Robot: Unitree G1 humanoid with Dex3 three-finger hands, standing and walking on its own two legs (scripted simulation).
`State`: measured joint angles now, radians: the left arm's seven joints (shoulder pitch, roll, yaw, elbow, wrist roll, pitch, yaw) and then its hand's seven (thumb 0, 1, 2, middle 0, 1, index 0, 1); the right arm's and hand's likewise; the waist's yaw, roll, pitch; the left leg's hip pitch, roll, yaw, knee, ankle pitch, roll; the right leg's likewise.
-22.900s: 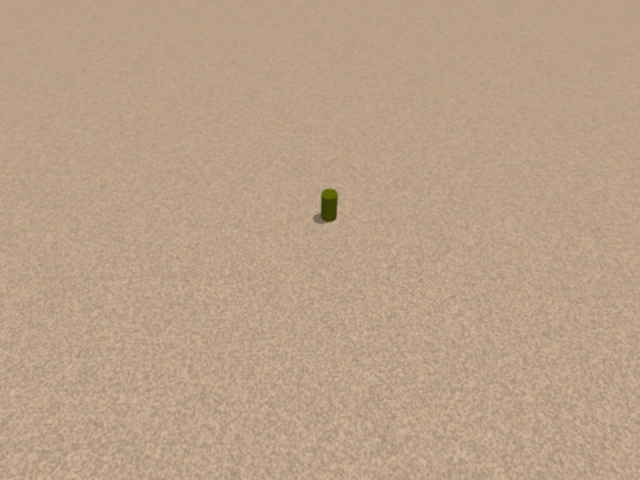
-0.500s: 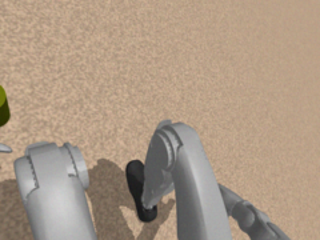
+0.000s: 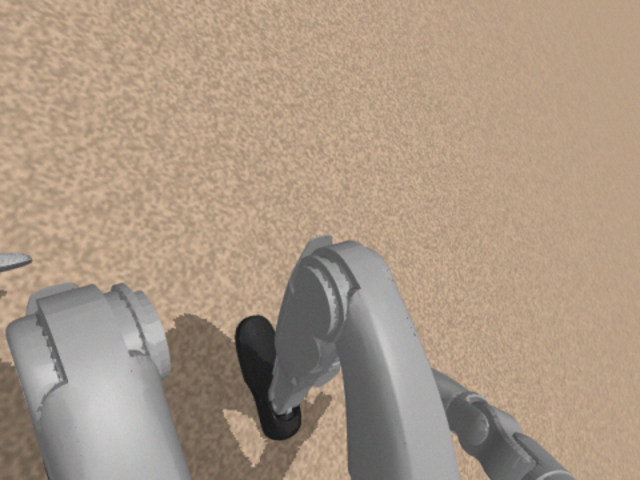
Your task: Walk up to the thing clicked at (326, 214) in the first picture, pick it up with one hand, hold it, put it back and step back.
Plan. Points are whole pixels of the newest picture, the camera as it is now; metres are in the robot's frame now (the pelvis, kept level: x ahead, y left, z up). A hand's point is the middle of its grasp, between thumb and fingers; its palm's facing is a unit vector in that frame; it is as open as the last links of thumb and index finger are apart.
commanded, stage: close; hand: left
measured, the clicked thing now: out of the picture +0.44 +0.28 -0.22
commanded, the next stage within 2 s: settle in 0.58 s
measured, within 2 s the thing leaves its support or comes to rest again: leaves its support in 0.96 s
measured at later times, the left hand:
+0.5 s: hand out of the picture +0.43 +0.27 -0.18, palm faces +0.35 -0.94 +0.00, open 10.0 cm
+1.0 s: hand out of the picture +0.44 +0.27 -0.17, palm faces +0.33 -0.94 +0.01, open 10.0 cm
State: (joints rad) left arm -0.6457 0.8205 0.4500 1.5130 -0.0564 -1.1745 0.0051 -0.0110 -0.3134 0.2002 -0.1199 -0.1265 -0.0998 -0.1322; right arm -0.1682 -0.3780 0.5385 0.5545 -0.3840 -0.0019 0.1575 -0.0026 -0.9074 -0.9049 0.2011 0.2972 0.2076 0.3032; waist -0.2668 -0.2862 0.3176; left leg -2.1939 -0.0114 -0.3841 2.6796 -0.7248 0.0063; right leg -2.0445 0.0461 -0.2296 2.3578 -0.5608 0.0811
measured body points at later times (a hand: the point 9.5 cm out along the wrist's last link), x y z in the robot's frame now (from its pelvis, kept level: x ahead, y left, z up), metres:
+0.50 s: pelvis +0.00 +0.00 +0.00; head +0.23 +0.20 +0.33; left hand +0.41 +0.32 -0.18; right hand +0.16 -0.24 -0.02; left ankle +0.08 +0.11 -0.25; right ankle +0.16 -0.14 -0.25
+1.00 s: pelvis +0.00 +0.00 +0.01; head +0.23 +0.20 +0.33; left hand +0.41 +0.32 -0.17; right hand +0.16 -0.25 -0.02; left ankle +0.08 +0.11 -0.25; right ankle +0.16 -0.14 -0.25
